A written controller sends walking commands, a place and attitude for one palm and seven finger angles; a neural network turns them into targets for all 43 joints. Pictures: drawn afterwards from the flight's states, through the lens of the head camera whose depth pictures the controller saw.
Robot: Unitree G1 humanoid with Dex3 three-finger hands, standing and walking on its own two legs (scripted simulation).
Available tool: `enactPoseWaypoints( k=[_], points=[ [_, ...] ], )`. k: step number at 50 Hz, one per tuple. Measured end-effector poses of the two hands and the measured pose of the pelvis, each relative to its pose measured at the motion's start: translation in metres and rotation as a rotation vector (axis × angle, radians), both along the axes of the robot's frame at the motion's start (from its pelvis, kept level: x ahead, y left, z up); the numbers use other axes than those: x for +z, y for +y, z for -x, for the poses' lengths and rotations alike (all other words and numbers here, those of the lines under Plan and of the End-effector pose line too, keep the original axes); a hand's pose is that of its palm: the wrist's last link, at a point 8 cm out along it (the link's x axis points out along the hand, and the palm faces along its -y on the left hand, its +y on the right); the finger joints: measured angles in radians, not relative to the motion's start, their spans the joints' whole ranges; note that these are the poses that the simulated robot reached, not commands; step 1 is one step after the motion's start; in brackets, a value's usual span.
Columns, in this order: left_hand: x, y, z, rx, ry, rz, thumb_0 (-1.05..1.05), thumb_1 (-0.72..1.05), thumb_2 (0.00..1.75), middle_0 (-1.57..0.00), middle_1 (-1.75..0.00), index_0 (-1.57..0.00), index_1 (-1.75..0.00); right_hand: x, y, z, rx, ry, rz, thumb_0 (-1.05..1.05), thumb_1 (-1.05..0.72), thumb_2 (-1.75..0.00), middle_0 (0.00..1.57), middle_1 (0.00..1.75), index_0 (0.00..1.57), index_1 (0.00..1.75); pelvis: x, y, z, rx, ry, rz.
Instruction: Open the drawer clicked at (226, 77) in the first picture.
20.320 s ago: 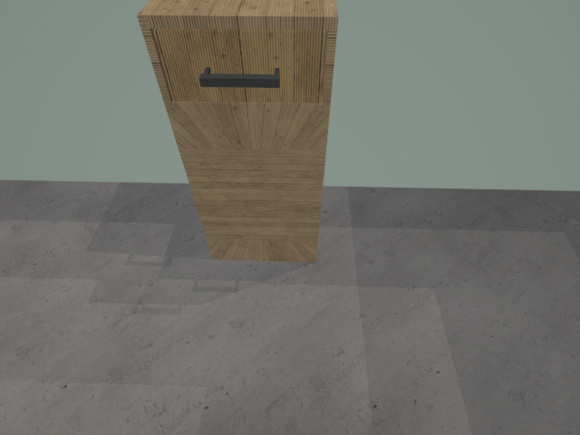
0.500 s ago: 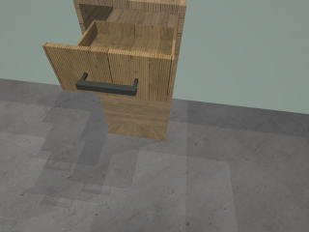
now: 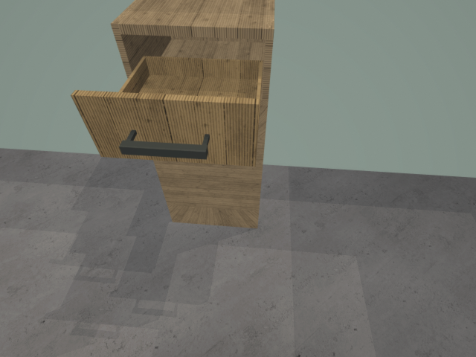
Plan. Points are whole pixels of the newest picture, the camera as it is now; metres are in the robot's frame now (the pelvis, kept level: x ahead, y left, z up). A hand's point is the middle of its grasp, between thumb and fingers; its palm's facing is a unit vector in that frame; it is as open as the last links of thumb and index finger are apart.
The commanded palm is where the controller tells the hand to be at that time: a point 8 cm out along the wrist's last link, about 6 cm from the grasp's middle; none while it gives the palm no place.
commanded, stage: let the arm hang, fingers relaxed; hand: left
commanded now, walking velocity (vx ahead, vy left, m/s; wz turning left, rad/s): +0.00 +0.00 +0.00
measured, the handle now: (166, 143) +0.52 +0.18 +0.06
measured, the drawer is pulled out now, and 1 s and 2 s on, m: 0.30 0.30 0.30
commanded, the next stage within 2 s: look to check the result in 0.24 s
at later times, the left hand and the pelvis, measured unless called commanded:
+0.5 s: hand out of the picture -0.01 +0.17 -0.18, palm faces +0.04 -0.98 -0.18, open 7.4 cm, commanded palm none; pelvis +0.00 +0.00 +0.00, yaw +0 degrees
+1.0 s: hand out of the picture +0.02 +0.17 -0.17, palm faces +0.04 -0.98 -0.20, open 7.4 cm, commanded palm none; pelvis +0.01 +0.00 +0.00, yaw +0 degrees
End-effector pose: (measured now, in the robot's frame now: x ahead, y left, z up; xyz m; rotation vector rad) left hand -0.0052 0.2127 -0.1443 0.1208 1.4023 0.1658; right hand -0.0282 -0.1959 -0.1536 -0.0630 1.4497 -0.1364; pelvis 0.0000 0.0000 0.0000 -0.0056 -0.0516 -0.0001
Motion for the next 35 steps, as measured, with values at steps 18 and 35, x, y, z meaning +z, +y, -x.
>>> enactPoseWaypoints(
  k=[18, 35],
  points=[
    [-0.001, 0.004, 0.008, 0.008, 0.037, -0.002, 0.00, 0.91, 0.90, -0.20, -0.30, -0.20, -0.30, 0.003, -0.005, 0.001, -0.015, 0.016, 0.026, 0.00, -0.91, -0.90, 0.20, 0.29, 0.20, 0.30, 0.000, 0.002, -0.002, -0.005, 0.009, 0.001],
    [0.000, 0.006, -0.004, 0.003, 0.027, -0.005, 0.00, 0.90, 0.90, -0.20, -0.30, -0.20, -0.30, 0.004, -0.010, -0.023, 0.003, -0.020, 0.038, 0.00, -0.92, -0.90, 0.20, 0.29, 0.20, 0.30, 0.001, 0.002, -0.007, -0.005, 0.008, -0.001]
  ],
)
